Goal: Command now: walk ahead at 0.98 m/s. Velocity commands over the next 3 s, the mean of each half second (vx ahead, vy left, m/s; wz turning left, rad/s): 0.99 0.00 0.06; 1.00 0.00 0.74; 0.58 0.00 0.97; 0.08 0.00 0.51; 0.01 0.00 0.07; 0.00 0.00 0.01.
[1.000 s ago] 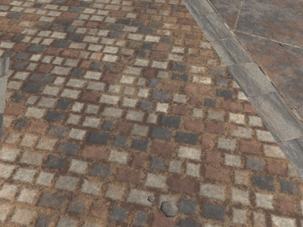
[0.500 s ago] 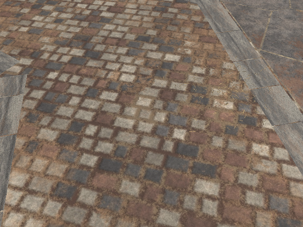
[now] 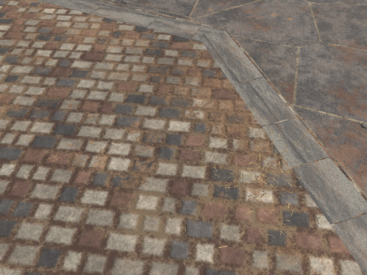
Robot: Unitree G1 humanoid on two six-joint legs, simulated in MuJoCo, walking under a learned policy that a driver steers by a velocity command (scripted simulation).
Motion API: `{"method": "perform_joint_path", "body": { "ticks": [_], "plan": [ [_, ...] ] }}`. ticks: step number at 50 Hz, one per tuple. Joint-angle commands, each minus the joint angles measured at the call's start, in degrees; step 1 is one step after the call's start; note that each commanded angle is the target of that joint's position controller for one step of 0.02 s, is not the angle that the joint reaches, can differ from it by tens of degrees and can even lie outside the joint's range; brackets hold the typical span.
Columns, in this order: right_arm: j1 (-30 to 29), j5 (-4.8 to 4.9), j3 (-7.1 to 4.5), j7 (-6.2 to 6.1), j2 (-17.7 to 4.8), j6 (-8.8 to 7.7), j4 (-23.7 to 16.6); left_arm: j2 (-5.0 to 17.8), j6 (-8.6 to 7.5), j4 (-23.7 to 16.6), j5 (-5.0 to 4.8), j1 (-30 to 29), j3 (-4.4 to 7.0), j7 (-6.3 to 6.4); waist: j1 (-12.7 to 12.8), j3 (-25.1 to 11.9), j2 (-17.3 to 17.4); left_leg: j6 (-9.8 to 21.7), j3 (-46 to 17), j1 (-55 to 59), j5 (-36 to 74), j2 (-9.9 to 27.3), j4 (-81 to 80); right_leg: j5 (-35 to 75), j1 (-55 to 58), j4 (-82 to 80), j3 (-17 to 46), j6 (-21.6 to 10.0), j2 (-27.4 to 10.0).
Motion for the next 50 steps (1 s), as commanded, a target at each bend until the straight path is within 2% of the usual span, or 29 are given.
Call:
{"method": "perform_joint_path", "body": {
  "ticks": [1, 5, 7, 9, 10, 11, 12, 13, 14, 15, 16, 18, 20, 23, 29, 31, 33, 34, 35, 36, 37, 38, 39, 40, 41, 43, 45, 48, 50],
  "plan": [
    [-3.66, 0.88, -0.7, -1.32, -7.68, -1.84, -5.08, 1.64, -1.17, -3.82, -0.25, -5.35, -0.1, -0.84, 1.71, 9.74, 1.22, 8.02, -6.98, -15.12, 9.35, 12.87, -14.76, 13.43, 10.45, -14.91, -3.04, 0.82, 1.5],
    [1.43, 1.08, -0.87, -2.11, -9.63, -0.03, -3.81, 2.04, -2.01, -7.27, -1.45, -13.78, -0.08, -3.05, -0.67, 12.74, 2.09, 7.07, -5.38, 1.51, 15.98, 16.71, -14.38, 11.48, 8.7, -29.43, -4.03, 0.09, 4.59],
    [1.08, 0.09, -1.22, -2.17, -11.18, 1.16, -3.99, 4.03, -2.23, -8.26, -1.59, -12.43, 0.81, -3.78, 1.6, 9.99, 5.0, 6.08, -4.73, 9.76, 37.48, 18.63, -7.98, 4.41, 11.27, -31.05, -6.01, -1.58, 7.94],
    [-0.23, -2.21, -1.75, -2.1, -13.13, 2.61, -3.96, 8.6, -1.54, -6.52, -2.48, -0.33, 2.91, -3.11, 9.11, 0.51, 10.89, 5.11, -4.04, 15.17, 65.59, 19.22, 8.21, -4.57, 23.42, -27.39, -7.89, -4.33, 12.07],
    [-3.6, -2.71, -1.54, -2.11, -12.85, 3.24, -4.95, 11.32, -0.85, -2.89, -2.64, 13.67, 4.23, -2.34, 16.48, -6.53, 11.89, 3.54, -2.03, 7.09, 67.44, 17.49, 24.94, -5.32, 40.98, -26.43, -7.06, -6.07, 11.46],
    [-1.94, -2.79, -0.33, -1.89, -8.13, 2.66, -7.46, 16.14, -0.06, 0.38, -0.93, 25.6, 5.36, -1.44, 17.04, -17.0, 1.79, 2.66, -2.1, -13.66, 47.06, 12.64, 47.76, -20.01, 65.21, -24.1, 10.36, -9.73, -0.63],
    [5.87, 0.2, 2.24, -0.56, 1.08, 0.12, -6.57, 16.52, -0.64, 1.56, -0.54, 28.0, 5.72, -2.24, 11.22, -27.61, -19.62, 0.19, -9.59, -33.42, -5.67, 0.63, 68.16, -45.61, 81.49, -37.74, 45.05, -18.88, -12.15],
    [-0.22, 2.74, 0.54, -0.51, -6.75, -1.74, -7.82, 10.08, -0.8, 2.74, -0.05, 26.64, 4.35, -2.02, 13.19, -21.67, -14.41, 3.46, -14.38, -40.32, -6.44, 4.47, 70.24, -48.85, 79.11, -44.95, 48.41, -14.51, -9.61],
    [-9.27, 4.36, 0.11, -0.56, -8.81, -2.44, -10.81, 7.17, -0.88, 2.72, 0.54, 23.19, 3.6, -1.89, 12.68, -11.44, -9.07, 4.34, -12.36, -43.24, -5.37, 6.91, 70.33, -38.86, 70.36, -44.16, 36.65, -12.23, -8.23],
    [-14.0, 3.32, 0.62, -0.81, -7.18, -2.8, -12.84, 6.46, -1.35, 2.84, 1.21, 18.82, 3.31, -2.43, 9.9, -5.76, 1.86, 4.53, -11.41, -41.79, -2.6, 9.16, 66.11, -28.67, 59.26, -45.48, 29.94, -11.06, -6.28],
    [-15.22, 2.1, 0.26, -0.95, -6.48, -2.33, -13.25, 4.54, -1.93, 2.63, 1.71, 15.17, 2.73, -2.84, 6.79, -2.92, 4.31, 4.43, -11.34, -38.87, 0.25, 11.56, 61.7, -23.2, 50.85, -46.3, 24.21, -10.6, -4.03],
    [-11.63, 1.58, 0.29, -0.54, -4.52, -0.25, -12.6, 1.86, -1.95, 3.14, 1.43, 11.51, 1.86, -3.2, 2.05, 0.46, 1.76, 3.39, -11.11, -35.07, 1.63, 14.2, 58.34, -21.2, 40.96, -48.97, 18.49, -11.06, -1.63],
    [-11.8, 1.6, 0.57, -0.8, -3.53, 1.4, -12.77, 3.26, -2.08, 4.27, 0.13, 11.39, 2.04, -2.96, 0.37, 4.5, 0.6, 1.74, -10.05, -37.45, 3.02, 15.97, 54.69, -19.12, 35.99, -52.2, 12.91, -10.57, -1.45],
    [-19.1, 1.29, 0.38, -1.38, -5.09, 1.99, -14.96, 5.49, -2.6, 5.53, 0.87, 13.77, 2.61, -1.85, 2.96, 8.88, 1.24, -0.1, -10.48, -43.57, 14.6, 15.0, 45.29, -7.36, 35.3, -54.34, 2.81, -8.19, -0.09],
    [-31.59, 1.74, 0.33, 1.16, -3.91, 0.6, -19.92, 7.07, -2.89, 7.62, 0.83, 21.19, 1.98, 0.03, 7.62, 10.82, 1.32, 2.25, -2.81, -38.59, 35.21, 9.91, 22.84, 3.01, 43.48, -56.64, -10.04, -1.23, 0.62],
    [-32.92, 2.11, -0.42, 2.52, -5.57, 0.18, -21.22, 8.47, -1.84, 7.34, 1.27, 21.1, 2.05, 0.57, 6.86, 10.24, 0.3, 3.48, 1.06, -37.92, 31.54, 6.27, 18.57, 21.28, 52.02, -53.2, -12.85, 1.08, 0.22],
    [-30.82, 2.32, -1.69, 3.36, -8.13, 0.29, -22.36, 12.18, -0.34, 6.12, 2.35, 20.34, 2.93, 1.79, 3.67, 5.43, -4.13, 4.7, 5.93, -32.38, 23.94, 1.67, 19.64, 50.13, 59.09, -43.79, -13.78, 2.35, -1.75],
    [-24.75, 2.58, -2.71, 3.37, -10.03, 0.9, -21.61, 13.53, 0.72, 5.35, 2.85, 18.7, 3.41, 2.53, -0.41, 2.24, -6.9, 5.54, 7.37, -27.13, 18.23, -0.23, 21.57, 62.9, 60.4, -34.23, -14.12, 2.48, -2.74],
    [-11.72, 2.49, -4.37, 2.97, -13.23, 1.9, -18.54, 14.65, 1.55, 3.93, 3.27, 15.1, 3.79, 2.79, -6.96, -3.78, -9.06, 7.41, 5.79, -14.74, 13.98, -0.56, 23.76, 68.97, 57.63, -20.11, -13.37, 1.82, -3.54],
    [2.99, 2.06, -6.06, 2.04, -16.66, 2.85, -14.82, 14.87, 1.61, 1.99, 2.73, 10.29, 4.0, 2.65, -14.05, -8.64, -5.86, 9.34, -0.35, 4.19, 14.65, 1.34, 19.35, 60.57, 45.92, -0.14, -13.14, 1.92, -0.95],
    [2.99, 1.78, -6.12, 1.13, -18.39, 3.73, -13.2, 3.57, -0.42, 0.46, 3.69, 15.52, 1.11, 0.93, -5.39, -7.72, 17.47, 14.29, -16.8, 18.89, 4.05, 9.12, 21.62, -17.75, 20.59, 23.67, -9.24, 3.18, 10.04],
    [0.39, 0.1, -5.6, 0.91, -16.95, 2.78, -16.29, 1.51, -3.79, -3.99, -0.8, 18.17, -0.41, -0.57, -0.99, -17.15, 23.71, 26.33, -53.75, 30.32, -20.5, 20.5, 5.4, -33.61, 2.07, 37.86, 3.98, 3.09, 16.38],
    [1.73, -0.21, -5.12, 0.52, -12.35, 2.08, -15.93, 7.54, -5.86, -5.76, -1.78, 9.11, 0.6, -0.95, -5.38, -12.67, 12.23, 20.6, -55.66, 26.89, -22.87, 18.86, -3.21, -26.4, -0.49, 32.71, 7.91, -1.09, 12.43],
    [-0.41, -0.72, -4.28, 1.0, -10.12, 1.3, -15.99, 7.25, -6.36, -8.08, -2.12, 4.65, 0.7, -0.86, -2.41, -6.54, 3.05, 17.48, -50.69, 17.93, -17.74, 17.19, -3.96, -22.28, 0.8, 26.67, 7.44, -2.44, 10.58],
    [-4.64, -0.51, -4.16, 1.59, -9.67, 0.63, -16.96, 5.93, -6.32, -8.11, -0.72, 4.44, 0.52, -0.47, 1.68, -2.92, -3.95, 17.16, -47.11, 7.91, -11.81, 15.63, -4.07, -20.53, 4.2, 22.15, 7.54, -1.98, 9.01],
    [-10.89, -0.13, -3.8, 1.06, -9.0, 0.63, -19.0, 6.36, -4.59, -7.66, 0.87, 7.61, 1.25, -0.34, 6.58, 1.03, -3.45, 16.67, -37.99, -5.31, -2.91, 10.21, -5.31, -19.47, 10.8, 15.75, 7.64, 0.62, 6.47],
    [-11.37, 1.35, -3.5, 0.21, -8.3, 1.03, -19.02, 6.75, -3.21, -8.67, 1.38, 6.79, 1.68, 0.22, 7.67, 4.33, -2.06, 16.02, -32.01, -13.26, 3.13, 7.68, -5.73, -19.53, 12.53, 7.88, 5.39, 3.24, 4.95],
    [-9.27, 1.89, -3.45, -1.76, -8.81, 1.53, -18.56, 3.92, -2.88, -13.91, 2.68, -5.22, 0.85, 0.75, 3.51, 8.13, 1.1, 13.81, -25.16, -24.17, 12.29, 2.92, -5.46, -5.27, 18.58, -10.37, 0.69, 5.8, 7.19],
    [-7.22, 1.92, -3.71, -2.07, -9.35, 2.13, -17.7, 2.27, -2.89, -15.94, 1.92, -9.9, 0.77, 0.63, 0.42, 6.88, 4.24, 10.68, -24.13, -26.86, 11.6, 1.07, -4.03, 4.08, 25.87, -21.54, -0.67, 6.27, 10.37]
  ]
}}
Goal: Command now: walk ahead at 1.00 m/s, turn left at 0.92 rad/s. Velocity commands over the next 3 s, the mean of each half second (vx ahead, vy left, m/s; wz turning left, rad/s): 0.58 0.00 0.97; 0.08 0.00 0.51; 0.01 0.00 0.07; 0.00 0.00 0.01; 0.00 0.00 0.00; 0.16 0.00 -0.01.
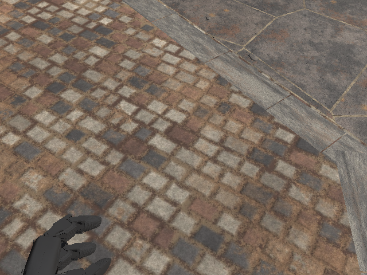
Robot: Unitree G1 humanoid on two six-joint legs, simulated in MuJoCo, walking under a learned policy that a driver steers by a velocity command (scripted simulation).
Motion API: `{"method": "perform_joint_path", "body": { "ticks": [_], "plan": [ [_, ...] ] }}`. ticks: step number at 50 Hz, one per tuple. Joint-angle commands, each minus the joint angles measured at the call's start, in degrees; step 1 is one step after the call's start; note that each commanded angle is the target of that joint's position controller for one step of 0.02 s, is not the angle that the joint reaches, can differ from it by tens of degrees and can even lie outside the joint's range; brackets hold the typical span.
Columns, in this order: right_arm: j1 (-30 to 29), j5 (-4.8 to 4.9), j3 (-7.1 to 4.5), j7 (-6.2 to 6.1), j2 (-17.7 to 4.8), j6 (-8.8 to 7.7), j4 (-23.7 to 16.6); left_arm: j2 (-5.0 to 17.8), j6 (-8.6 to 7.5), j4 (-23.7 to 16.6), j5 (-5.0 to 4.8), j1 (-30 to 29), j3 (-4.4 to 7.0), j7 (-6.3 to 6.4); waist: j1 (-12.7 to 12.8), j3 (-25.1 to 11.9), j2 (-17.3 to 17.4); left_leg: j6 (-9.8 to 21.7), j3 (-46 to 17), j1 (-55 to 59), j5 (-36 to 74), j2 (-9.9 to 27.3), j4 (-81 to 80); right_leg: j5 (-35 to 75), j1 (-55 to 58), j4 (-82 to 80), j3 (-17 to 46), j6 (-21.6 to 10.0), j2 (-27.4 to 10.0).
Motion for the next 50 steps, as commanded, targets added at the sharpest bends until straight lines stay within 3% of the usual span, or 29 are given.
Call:
{"method": "perform_joint_path", "body": {
  "ticks": [1, 4, 6, 7, 8, 9, 10, 11, 12, 13, 16, 19, 22, 26, 28, 29, 30, 31, 32, 33, 34, 35, 36, 38, 41, 45, 48, 49, 50],
  "plan": [
    [-4.03, 0.61, -2.6, -0.94, -9.67, -0.66, -4.69, 2.44, -0.16, -5.67, -1.0, -6.43, 1.3, 0.15, -0.01, 2.85, 4.67, 4.16, -11.54, -22.36, 9.01, 7.74, -8.99, 12.72, 20.72, -13.48, -8.07, 1.83, 7.47],
    [-2.73, 1.43, -2.85, -1.28, -8.99, -0.52, -3.36, 5.95, -0.54, -7.27, -3.27, -8.39, 3.25, 0.22, -0.57, 1.92, 7.17, 2.6, -16.98, -11.04, 7.21, 9.72, -3.34, 10.93, 21.08, -21.85, -4.05, 1.94, 7.78],
    [-3.73, 1.01, -3.52, -1.68, -9.7, 0.19, -3.26, 9.51, -1.32, -6.96, -3.54, -4.76, 5.09, 0.33, 2.25, -0.57, 7.75, 0.45, -17.98, -2.98, 22.54, 10.17, 6.35, 6.37, 24.2, -24.96, -4.56, -0.04, 8.57],
    [-5.77, 0.39, -3.75, -1.54, -10.34, 0.79, -4.17, 10.8, -1.7, -5.81, -2.94, 3.43, 6.07, 0.4, 7.24, -6.71, 8.32, -2.15, -15.8, -1.44, 32.1, 8.25, 17.75, 8.94, 33.35, -25.55, -5.27, -2.05, 7.27],
    [-8.92, -1.33, -2.67, -1.3, -7.6, 1.23, -6.81, 12.4, -1.28, -3.89, -1.78, 17.48, 6.28, 0.74, 13.12, -18.0, 8.58, -4.67, -12.44, -8.99, 26.95, 7.68, 36.23, 11.54, 51.97, -17.34, 0.36, -5.86, -1.79],
    [2.63, -0.33, -0.45, -0.79, -0.86, 1.09, -8.85, 16.61, -0.99, -1.49, 0.84, 23.11, 6.62, 0.0, 7.29, -30.94, -19.69, -8.38, -5.19, -31.26, -22.51, -1.34, 58.34, 21.64, 76.51, -18.61, 30.9, -19.09, -22.69],
    [3.98, 0.69, -0.65, -0.94, -8.3, 1.79, -8.35, 12.45, -0.12, -1.83, -0.13, 22.51, 6.27, -0.61, 8.01, -34.72, -20.66, -9.32, -4.3, -37.33, -22.0, 7.19, 67.93, 7.46, 76.71, -20.12, 40.34, -19.61, -24.9],
    [-5.1, 0.62, -1.64, -1.23, -11.91, 2.68, -9.96, 6.95, 1.28, -3.47, -0.28, 19.0, 5.07, 0.25, 10.75, -24.57, -13.83, -10.22, -1.33, -41.36, -17.43, 10.14, 67.91, 8.97, 69.46, -21.51, 27.72, -16.33, -20.07],
    [-11.17, -0.29, -2.16, -1.51, -13.2, 3.24, -11.67, 5.53, 2.53, -2.73, -0.17, 15.72, 4.29, 0.63, 10.22, -15.02, -4.08, -11.07, 2.34, -40.74, -13.68, 12.01, 65.31, 18.88, 57.88, -22.27, 16.13, -13.7, -16.72],
    [-14.8, -1.17, -2.61, -1.42, -12.87, 3.37, -13.1, 6.15, 3.11, -1.45, -0.35, 14.25, 4.33, 0.74, 8.77, -8.32, -0.02, -11.61, 4.14, -39.81, -12.63, 13.34, 62.75, 26.76, 48.54, -23.19, 9.73, -12.44, -13.68],
    [-13.11, 0.35, -1.69, -0.79, -6.66, 4.75, -14.54, 6.21, 3.07, 2.02, -1.04, 8.75, 4.31, 0.6, 3.39, -0.71, -4.31, -11.37, 6.73, -34.37, -11.12, 17.3, 50.87, 25.99, 32.45, -30.65, -0.86, -11.37, -10.27],
    [-14.07, -0.38, -1.92, -0.49, -7.61, 5.31, -14.49, 9.99, 3.34, 3.93, -1.44, 5.04, 5.68, 0.69, 2.55, -3.01, -4.34, -11.74, 8.36, -29.96, 0.49, 18.06, 38.6, 28.2, 30.55, -33.04, -7.65, -12.43, -11.32],
    [-16.2, -0.72, -2.29, 1.04, -8.76, 5.54, -13.72, 11.52, 3.85, 4.82, -2.68, 2.26, 6.07, 0.98, 2.74, -4.36, -3.44, -9.44, 10.32, -22.72, 13.19, 17.08, 26.12, 23.23, 30.98, -31.87, -15.61, -9.52, -9.37],
    [-19.75, -0.86, -4.1, 2.56, -12.5, 6.32, -15.15, 14.19, 4.58, 5.86, -4.16, 3.15, 7.03, 0.64, 3.12, -3.16, -3.43, -6.19, 14.17, -17.96, 9.85, 14.51, 17.9, 24.54, 34.52, -25.85, -19.3, -7.18, -9.9],
    [-13.68, -0.79, -5.76, 2.17, -14.69, 6.14, -13.68, 14.13, 5.31, 6.01, -4.88, 3.41, 7.22, 0.51, -0.1, -5.07, -1.86, -3.36, 17.24, -9.85, 9.11, 10.34, 11.88, 30.95, 34.85, -13.7, -21.62, -5.27, -8.65],
    [-7.07, -0.97, -7.08, 1.11, -16.74, 5.71, -11.91, 12.45, 5.58, 6.21, -4.27, 5.79, 6.66, 0.2, -2.75, -6.75, 2.59, -0.31, 14.46, 0.81, 15.6, 8.53, 6.91, 24.14, 27.89, -0.63, -21.9, -2.96, -5.57],
    [-9.06, -0.75, -7.77, -0.23, -22.92, 5.46, -13.68, 5.88, 5.62, 5.07, -0.69, 11.15, 4.54, -0.32, 2.89, -7.75, 21.25, 6.19, -5.85, 11.15, 47.23, 22.41, 7.48, -28.48, 11.34, 18.77, -22.15, 1.13, 1.9],
    [-12.87, -3.29, -6.88, 0.26, -23.45, 4.28, -18.06, 8.75, 5.45, 3.95, -1.12, 14.04, 4.11, -0.7, 3.91, -21.42, 20.98, 18.6, -31.02, 18.45, 34.03, 33.7, 1.09, -37.37, 1.05, 33.53, -8.8, 2.08, 8.24],
    [-13.89, -3.07, -5.72, 0.95, -19.29, 3.47, -18.81, 12.78, 5.43, 4.37, -2.74, 8.52, 4.86, -0.87, 0.71, -20.98, 9.12, 15.11, -26.61, 14.78, 28.35, 32.45, -1.8, -30.92, 0.43, 33.29, -4.18, 1.07, 5.45],
    [-15.44, -1.91, -5.02, 0.86, -17.33, 3.04, -17.96, 12.43, 5.81, 3.88, -2.75, 6.22, 4.7, -0.53, 1.69, -16.01, 5.75, 11.76, -20.76, 9.42, 24.46, 30.12, -1.47, -27.04, 0.58, 29.66, -4.49, 0.5, 3.86],
    [-17.08, -0.96, -4.23, 0.49, -14.95, 3.15, -17.49, 11.12, 6.54, 5.15, -1.84, 6.39, 4.46, 0.29, 3.22, -12.5, 1.59, 8.44, -15.93, 3.79, 22.51, 27.55, -0.82, -24.62, 2.23, 25.4, -4.6, 0.86, 1.57],
    [-18.89, -1.05, -3.71, -0.05, -13.99, 3.49, -17.36, 11.27, 7.3, 5.28, -1.48, 6.69, 4.51, 0.78, 4.55, -10.75, 2.92, 7.11, -12.52, -2.09, 23.02, 25.88, -0.99, -23.2, 5.78, 21.39, -4.8, 1.11, 0.74],
    [-20.01, -1.99, -3.53, -0.45, -14.07, 3.79, -17.47, 11.19, 7.97, 5.64, -1.55, 7.3, 4.52, 0.71, 5.51, -10.23, 4.48, 6.42, -9.77, -6.88, 24.68, 24.11, -1.59, -21.91, 10.15, 19.68, -6.16, 1.28, 1.22],
    [-20.23, -2.9, -3.51, -1.07, -14.09, 3.86, -16.91, 8.97, 8.41, 6.35, -1.46, 8.7, 3.87, 0.74, 5.97, -10.94, 5.37, 6.4, -6.35, -9.54, 29.85, 22.4, -1.36, -20.58, 13.65, 14.12, -7.75, 2.11, 2.34],
    [-19.98, -2.6, -3.38, -1.77, -13.53, 4.29, -15.97, 6.25, 8.87, 6.71, -1.52, 8.25, 2.68, 0.83, 5.02, -12.12, 6.01, 5.95, -4.53, -10.26, 25.88, 21.62, -1.03, -17.39, 16.96, 5.72, -7.97, 2.75, 2.55],
    [-19.74, -2.73, -2.62, -1.41, -11.92, 4.99, -14.78, 6.36, 9.4, 6.28, -1.77, 6.61, 2.63, 0.39, 3.56, -9.56, 8.8, 4.6, -6.61, -12.89, 8.34, 21.45, -1.93, -15.25, 20.44, -2.33, -8.57, 1.91, 3.17],
    [-19.85, -2.29, -1.36, -1.07, -8.95, 5.07, -13.39, 4.49, 8.95, 7.33, -0.96, 9.56, 2.38, -0.56, 5.85, -7.42, 8.84, 0.36, -5.91, -16.77, -1.26, 18.85, 0.53, -7.81, 29.42, -17.67, -11.02, -0.64, 4.59],
    [-17.26, -2.52, -0.79, -1.1, -6.98, 4.85, -12.25, 5.44, 8.73, 7.24, 0.24, 10.25, 2.38, -0.81, 5.38, -6.58, 6.63, -3.11, -4.08, -18.64, -5.14, 16.0, 3.17, -4.84, 32.12, -21.84, -7.89, -2.19, 1.67],
    [-13.66, -3.15, -0.62, -1.13, -5.78, 4.56, -11.79, 9.96, 8.56, 6.32, 1.3, 9.85, 3.07, -0.64, 2.25, -5.66, -3.3, -6.9, 1.31, -21.36, -11.4, 10.09, 11.4, 0.26, 32.18, -25.05, 1.3, -5.8, -7.39]
  ]
}}
Over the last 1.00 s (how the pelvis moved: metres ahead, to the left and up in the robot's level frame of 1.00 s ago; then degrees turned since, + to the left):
0.92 0.06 0.00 26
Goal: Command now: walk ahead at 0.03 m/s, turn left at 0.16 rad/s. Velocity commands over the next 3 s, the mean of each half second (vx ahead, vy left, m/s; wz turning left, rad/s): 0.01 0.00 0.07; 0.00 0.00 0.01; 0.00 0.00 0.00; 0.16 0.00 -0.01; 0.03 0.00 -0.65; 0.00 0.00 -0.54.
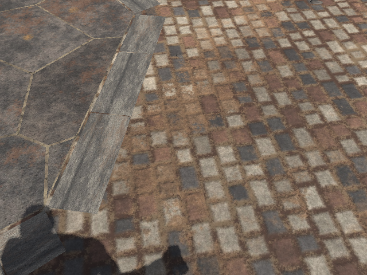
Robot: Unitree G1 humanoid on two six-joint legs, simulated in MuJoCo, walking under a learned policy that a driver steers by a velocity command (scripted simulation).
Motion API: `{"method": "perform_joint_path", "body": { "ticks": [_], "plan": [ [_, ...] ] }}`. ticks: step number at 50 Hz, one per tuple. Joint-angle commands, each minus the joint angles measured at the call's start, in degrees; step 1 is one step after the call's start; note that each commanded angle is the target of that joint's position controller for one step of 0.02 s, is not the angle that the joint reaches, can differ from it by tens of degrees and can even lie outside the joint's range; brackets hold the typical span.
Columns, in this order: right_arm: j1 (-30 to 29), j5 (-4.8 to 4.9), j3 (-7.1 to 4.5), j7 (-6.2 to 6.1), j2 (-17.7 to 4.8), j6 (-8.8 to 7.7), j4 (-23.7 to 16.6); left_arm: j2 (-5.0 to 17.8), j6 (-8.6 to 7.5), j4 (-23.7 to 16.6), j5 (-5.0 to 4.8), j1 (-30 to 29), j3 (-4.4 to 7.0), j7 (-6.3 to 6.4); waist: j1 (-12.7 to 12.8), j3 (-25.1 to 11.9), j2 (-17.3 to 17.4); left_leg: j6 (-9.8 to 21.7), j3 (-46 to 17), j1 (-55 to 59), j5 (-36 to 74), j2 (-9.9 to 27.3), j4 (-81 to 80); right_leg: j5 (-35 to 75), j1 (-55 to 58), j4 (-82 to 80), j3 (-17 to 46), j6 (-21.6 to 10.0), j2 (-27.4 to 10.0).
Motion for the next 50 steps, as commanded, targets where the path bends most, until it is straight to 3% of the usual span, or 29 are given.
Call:
{"method": "perform_joint_path", "body": {
  "ticks": [1, 2, 3, 5, 8, 10, 15, 30, 50],
  "plan": [
    [2.87, 0.12, -1.48, -0.26, -4.67, -1.16, -2.93, 8.97, -1.16, -3.38, 2.08, -0.64, 1.76, -0.26, -2.39, -2.36, -13.63, -1.13, 0.09, 0.56, -13.55, 1.5, 0.92, 5.75, -0.36, -18.15, 17.89, -11.17, -15.79],
    [1.13, -0.17, -2.0, -0.45, -6.48, -1.19, -2.58, 6.68, -1.73, -4.96, 1.75, -5.64, 0.98, -0.16, -2.97, -0.45, -11.82, -1.76, -0.52, 5.75, -9.28, 3.45, 1.85, 1.1, -4.29, -19.19, 16.53, -10.62, -13.86],
    [0.06, -0.35, -2.02, -0.44, -5.6, -1.01, -2.15, 5.65, -2.11, -4.73, 1.0, -6.42, 0.8, 0.05, -2.97, -0.68, -10.53, -1.71, 0.25, 8.31, -4.47, 3.38, -0.58, -1.57, -4.34, -17.91, 12.99, -7.94, -10.61],
    [-0.42, -1.03, -1.73, -0.35, -4.07, -0.19, -1.37, 6.21, -2.76, -3.42, 0.11, -2.91, 0.86, 0.17, -1.49, -1.03, -9.11, -1.68, -0.66, 11.9, 0.39, 3.94, -3.45, -4.98, -3.83, -17.07, 9.42, -5.1, -7.6],
    [0.75, -0.32, -1.71, -0.09, -3.92, -0.18, -0.03, 4.69, -2.59, -2.56, 0.34, 0.12, 0.24, 0.36, -0.81, 0.44, -6.13, -0.36, -2.04, 12.11, -0.09, 4.82, -5.37, -10.15, -3.86, -16.74, 6.49, -3.64, -5.11],
    [0.37, -0.25, -1.87, -0.23, -4.11, -0.65, 0.73, 4.71, -2.51, -2.46, 0.19, 1.18, 0.17, 0.47, -0.02, 0.97, -2.84, -0.01, -2.69, 10.36, -0.21, 5.11, -6.13, -7.92, -1.95, -15.0, 5.03, -3.44, -3.94],
    [1.38, -0.1, -1.77, -0.57, -3.47, -1.54, 2.69, 4.22, -2.7, -1.77, -0.26, 3.13, 0.1, 0.57, 0.83, -2.29, 1.11, -0.08, -3.73, 11.48, 6.69, 5.96, -5.92, 1.28, 2.09, -11.15, 2.52, -3.61, -2.42],
    [2.02, 0.44, -1.9, -1.99, -3.29, -0.63, 8.24, 3.5, -2.71, 2.38, -0.68, 4.9, -0.08, 0.33, 0.52, -2.19, 0.13, 0.42, -4.1, 15.25, 13.56, 6.34, -4.83, 7.49, 2.8, -10.81, 0.59, -2.69, -1.15],
    [0.58, 0.77, -1.75, -2.61, -3.14, -0.39, 21.04, 3.28, -2.49, 10.96, -0.93, 8.95, -0.21, 1.13, 0.6, 0.43, -0.2, -0.83, -2.31, 15.95, 11.43, 5.53, -8.17, 7.64, 5.19, -14.69, 0.63, -3.09, -0.87]
  ]
}}
Over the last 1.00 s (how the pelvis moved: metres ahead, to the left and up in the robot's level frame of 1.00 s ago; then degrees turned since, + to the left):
0.45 0.00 -0.02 43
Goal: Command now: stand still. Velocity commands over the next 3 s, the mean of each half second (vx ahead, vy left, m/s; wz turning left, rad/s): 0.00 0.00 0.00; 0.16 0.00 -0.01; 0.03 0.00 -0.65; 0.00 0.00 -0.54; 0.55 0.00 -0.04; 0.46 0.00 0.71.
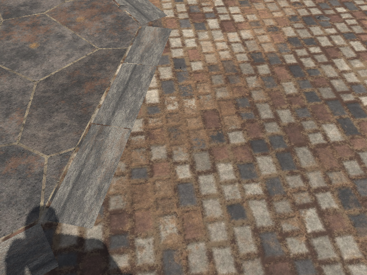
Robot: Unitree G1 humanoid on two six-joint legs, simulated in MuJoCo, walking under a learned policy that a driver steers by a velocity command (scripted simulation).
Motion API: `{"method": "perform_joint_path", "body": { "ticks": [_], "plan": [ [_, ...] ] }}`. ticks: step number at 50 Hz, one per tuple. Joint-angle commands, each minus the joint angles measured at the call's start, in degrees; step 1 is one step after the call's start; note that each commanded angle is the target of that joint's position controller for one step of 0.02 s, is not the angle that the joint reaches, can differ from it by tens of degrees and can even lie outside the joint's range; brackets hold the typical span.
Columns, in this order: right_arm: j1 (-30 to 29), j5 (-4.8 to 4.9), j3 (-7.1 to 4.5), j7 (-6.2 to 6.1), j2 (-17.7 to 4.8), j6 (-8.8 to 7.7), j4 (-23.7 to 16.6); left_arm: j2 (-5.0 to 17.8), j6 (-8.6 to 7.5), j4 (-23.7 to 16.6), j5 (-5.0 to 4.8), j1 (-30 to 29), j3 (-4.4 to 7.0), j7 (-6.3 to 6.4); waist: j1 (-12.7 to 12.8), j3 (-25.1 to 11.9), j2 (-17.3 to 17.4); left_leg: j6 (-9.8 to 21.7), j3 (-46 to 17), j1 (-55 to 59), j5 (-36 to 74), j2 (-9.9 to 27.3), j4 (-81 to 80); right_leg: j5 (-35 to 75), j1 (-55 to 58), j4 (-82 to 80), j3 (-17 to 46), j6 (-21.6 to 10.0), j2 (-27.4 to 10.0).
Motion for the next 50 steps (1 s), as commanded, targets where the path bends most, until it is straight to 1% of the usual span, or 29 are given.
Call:
{"method": "perform_joint_path", "body": {
  "ticks": [1, 7, 13, 27, 28, 29, 30, 31, 32, 33, 34, 35, 36, 37, 38, 39, 40, 41, 42, 43, 44, 45, 46, 47, 48, 49, 50],
  "plan": [
    [-0.23, 0.02, -0.89, -0.21, -5.91, -0.54, -0.44, 5.61, -0.42, -0.81, -0.01, 2.46, 1.04, 0.23, -0.06, -0.65, -0.01, 2.53, -1.04, 5.72, 12.68, 1.53, -2.31, 8.7, -6.16, -6.93, 3.44, -0.63, -3.44],
    [0.04, 0.09, -0.5, -0.27, -5.81, -0.56, 2.19, 5.15, -0.31, 1.08, -0.01, 3.86, 0.79, 0.28, -0.12, -0.06, -0.17, 2.33, -0.58, 5.17, 11.77, 1.44, -2.93, 8.74, -5.83, -7.41, 3.46, -0.68, -3.32],
    [0.53, 0.14, -0.08, -0.33, -5.62, -0.54, 4.0, 4.67, -0.23, 2.56, -0.02, 5.19, 0.56, 0.29, -0.16, 0.35, -0.18, 2.19, -0.24, 4.7, 11.19, 1.42, -3.35, 8.98, -5.64, -7.7, 3.47, -0.71, -3.18],
    [2.06, 0.26, 0.7, -0.49, -5.08, -0.54, 6.03, 3.61, -0.07, 4.76, -0.09, 7.78, 0.24, 0.33, -0.13, 0.91, -0.15, 1.97, 0.28, 3.91, 10.61, 1.45, -3.84, 9.78, -5.27, -7.98, 3.42, -0.78, -2.89],
    [3.56, 0.42, 0.84, -0.54, -4.34, -0.45, 6.69, 4.35, 0.12, 5.64, -0.28, 9.81, 0.61, 0.55, 0.33, -1.51, -1.52, 2.02, 3.29, 3.61, -0.02, -0.95, -1.24, -3.49, -3.67, -9.73, 4.05, -1.76, -2.79],
    [2.99, 1.01, 0.46, -0.43, -5.0, -0.64, 6.18, 7.81, 0.34, 5.43, -1.17, 10.82, 1.78, 0.91, 1.34, 0.01, -5.37, 2.11, 7.04, -2.01, -13.88, -3.86, 5.19, -21.56, -3.03, -12.91, 9.63, -4.83, -5.87],
    [-1.59, 1.16, 0.28, 0.1, -6.02, -1.53, 3.69, 11.11, 0.21, 5.34, -1.9, 13.21, 2.92, 1.22, 3.34, 3.94, -9.63, 2.44, 8.35, -11.43, -16.66, -3.06, 13.3, -35.44, -2.41, -19.25, 20.94, -9.43, -14.18],
    [-7.18, 1.64, 0.43, 0.79, -6.03, -2.86, 0.24, 13.37, -0.53, 4.85, -1.82, 12.95, 3.9, 1.55, 4.46, 9.29, -12.02, 3.31, 6.05, -20.69, -14.33, 1.97, 22.14, -37.59, -2.92, -25.24, 31.75, -13.79, -23.29],
    [-8.9, 2.01, 0.18, 1.41, -5.86, -4.1, -1.03, 11.42, -1.71, 3.74, -0.96, 10.74, 3.48, 1.6, 3.09, 12.12, -8.54, 3.79, 3.61, -27.69, -12.61, 4.91, 27.95, -31.47, -0.81, -26.11, 34.04, -14.79, -25.23],
    [-5.52, 1.61, -0.19, 1.85, -5.81, -4.93, 0.61, 9.03, -2.37, 3.69, -0.62, 10.36, 3.09, 1.46, 1.74, 11.07, -5.13, 4.24, 2.95, -30.5, -11.35, 6.02, 29.74, -23.69, 3.33, -24.33, 30.2, -13.61, -23.18],
    [-3.53, 1.51, -0.22, 2.2, -4.98, -5.66, 1.45, 7.87, -2.54, 3.31, -0.83, 10.02, 2.93, 1.21, 1.31, 9.89, -3.97, 4.33, 3.31, -30.26, -10.44, 6.6, 27.32, -15.05, 5.5, -22.4, 24.8, -11.94, -20.52],
    [-4.01, 1.63, -0.22, 2.36, -4.62, -6.28, 1.48, 7.1, -2.37, 2.82, -1.07, 9.26, 2.78, 0.99, 1.51, 8.84, -3.38, 4.0, 4.65, -26.86, -9.33, 6.29, 21.5, -5.96, 5.55, -20.77, 18.58, -9.94, -17.17],
    [-4.95, 1.6, -0.07, 2.39, -3.77, -6.64, 1.43, 7.0, -2.0, 2.75, -0.93, 9.27, 2.7, 0.84, 1.98, 7.44, -4.01, 3.33, 7.04, -21.02, -7.66, 4.65, 16.34, 1.72, 3.51, -18.89, 12.89, -8.42, -13.64],
    [-5.22, 1.57, 0.19, 2.47, -2.81, -6.68, 1.33, 7.82, -1.5, 3.04, -0.83, 10.11, 2.81, 0.69, 2.18, 5.92, -5.69, 2.59, 9.17, -15.25, -6.29, 2.84, 12.64, 6.08, 0.92, -16.97, 9.47, -7.92, -11.64],
    [-4.92, 1.59, 0.31, 2.63, -2.66, -6.49, 1.19, 8.86, -1.05, 3.4, -0.96, 10.95, 3.02, 0.56, 1.99, 4.91, -7.01, 2.06, 10.61, -10.62, -4.49, 1.4, 10.1, 8.5, -1.34, -14.99, 8.42, -8.08, -11.27],
    [-2.85, 1.71, 0.28, 2.74, -2.92, -6.19, 1.51, 9.64, -0.71, 3.45, -1.33, 10.45, 3.15, 0.49, 0.46, 3.79, -7.28, 2.06, 11.27, -4.98, 0.35, 0.42, 6.6, 10.29, -4.11, -12.93, 8.23, -7.89, -11.43],
    [0.44, 1.71, -0.12, 2.64, -3.96, -5.73, 2.43, 9.78, -0.58, 3.22, -1.57, 9.61, 3.1, 0.5, -1.27, 2.51, -7.05, 2.24, 11.27, 0.76, 4.81, -0.7, 3.49, 12.56, -6.32, -10.65, 8.54, -7.19, -11.23],
    [4.12, 1.45, -0.78, 2.31, -5.53, -5.22, 3.36, 9.45, -0.7, 2.87, -1.56, 8.41, 2.86, 0.58, -3.35, 1.09, -6.3, 2.75, 10.84, 5.63, 6.67, -1.48, 0.78, 16.59, -7.48, -6.97, 7.99, -5.77, -10.18],
    [7.86, 1.12, -1.6, 1.79, -8.23, -4.94, 3.76, 7.79, -1.01, 2.85, -1.17, 8.21, 2.26, 0.58, -5.25, -1.54, -2.94, 3.91, 6.95, 11.4, 10.77, 1.77, -2.2, 18.33, -8.8, 0.89, 4.64, -2.9, -7.24],
    [12.09, 0.3, -2.53, 1.26, -14.22, -4.58, 3.83, 4.03, -1.28, 1.26, 0.96, 9.34, 0.96, 0.79, -4.76, -6.32, 10.28, 7.69, -7.53, 18.68, 26.75, 13.94, -3.83, -0.13, -15.35, 16.86, -0.04, 1.61, -1.33],
    [15.71, -0.55, -2.3, 1.87, -15.43, -4.72, 5.15, -0.02, -1.1, 1.83, -0.21, 13.53, 0.38, 1.45, -4.02, -12.3, 18.07, 16.93, -23.44, 21.09, 28.16, 23.47, -9.42, -18.76, -20.12, 30.05, 2.59, 3.82, 2.75],
    [12.16, -0.03, -1.26, 2.48, -12.19, -5.38, 4.41, 3.94, -0.73, 2.34, -1.46, 13.5, 1.32, 1.71, -2.57, -9.68, 10.91, 17.7, -23.19, 15.72, 21.15, 22.95, -10.82, -19.5, -20.55, 38.72, 7.09, 3.81, -0.16],
    [6.75, 0.28, -0.68, 2.73, -10.61, -5.82, 2.5, 5.35, -0.5, 1.77, -2.05, 10.15, 1.77, 1.66, -1.91, -5.29, 7.69, 15.97, -16.78, 10.52, 18.57, 20.59, -11.02, -16.29, -22.41, 41.09, 6.95, 3.24, -1.79],
    [2.0, 0.03, 0.22, 2.92, -8.57, -6.0, 1.05, 5.12, -0.15, 2.15, -1.68, 8.8, 2.03, 1.88, -0.29, -3.63, 4.74, 13.91, -11.03, 6.04, 18.57, 17.59, -11.57, -12.44, -20.87, 39.25, 6.59, 3.12, -3.97],
    [-0.96, -0.25, 1.03, 2.87, -6.19, -6.07, 0.42, 4.83, 0.23, 2.35, -1.09, 8.33, 2.35, 2.24, 1.02, -2.26, 4.55, 12.58, -6.41, 2.13, 20.31, 15.18, -12.05, -9.21, -18.13, 34.97, 6.83, 3.2, -5.59],
    [-1.23, -0.84, 1.37, 2.55, -5.12, -6.09, 0.77, 4.18, 0.59, 3.0, -1.1, 9.26, 2.46, 2.31, 1.84, -2.18, 5.58, 11.67, -2.03, 0.19, 22.84, 13.42, -12.28, -6.94, -14.6, 31.85, 6.7, 3.34, -5.88],
    [-0.63, -1.38, 1.37, 2.09, -5.32, -6.18, 1.06, 3.44, 0.83, 3.3, -1.35, 9.57, 2.39, 2.31, 1.96, -2.36, 6.15, 11.7, 0.82, 0.01, 25.94, 12.44, -11.98, -5.72, -12.93, 28.93, 6.21, 3.55, -5.26]
  ]
}}
Over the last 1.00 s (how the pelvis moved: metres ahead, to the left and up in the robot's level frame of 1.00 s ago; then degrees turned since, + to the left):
0.05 -0.03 0.01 2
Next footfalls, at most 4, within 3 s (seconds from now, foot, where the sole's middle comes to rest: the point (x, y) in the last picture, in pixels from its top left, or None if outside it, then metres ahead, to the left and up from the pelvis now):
0.84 left None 0.16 0.15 -0.77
1.40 right None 0.17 -0.09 -0.77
1.94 left None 0.32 0.08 -0.77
2.34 right None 0.18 -0.16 -0.77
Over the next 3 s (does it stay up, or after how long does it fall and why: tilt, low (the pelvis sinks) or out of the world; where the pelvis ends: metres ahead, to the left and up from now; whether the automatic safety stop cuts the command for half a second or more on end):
stays up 0.53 -0.24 -0.01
